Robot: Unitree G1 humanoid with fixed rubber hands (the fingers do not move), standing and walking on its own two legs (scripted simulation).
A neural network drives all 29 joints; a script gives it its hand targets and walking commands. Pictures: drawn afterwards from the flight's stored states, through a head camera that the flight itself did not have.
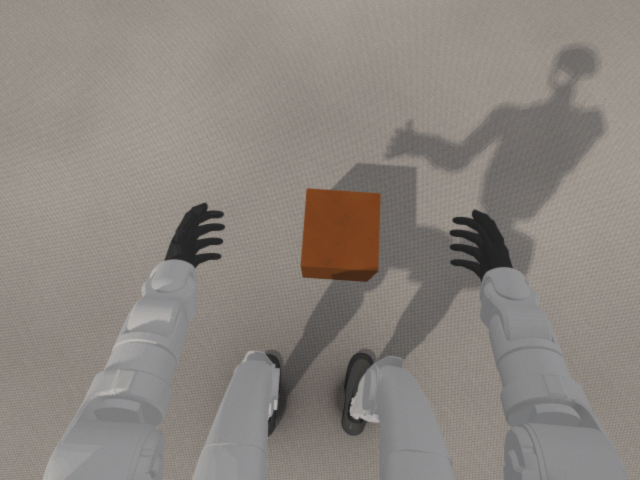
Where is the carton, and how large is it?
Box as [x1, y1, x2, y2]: [301, 188, 380, 281]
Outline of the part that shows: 307,188 301,255 301,270 303,277 366,281 377,271 380,193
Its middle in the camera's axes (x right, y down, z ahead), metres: +0.05 -0.01 +1.03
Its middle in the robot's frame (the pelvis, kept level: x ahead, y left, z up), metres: +0.51 -0.04 -0.60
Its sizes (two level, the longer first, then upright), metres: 0.194 0.183 0.197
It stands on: the floor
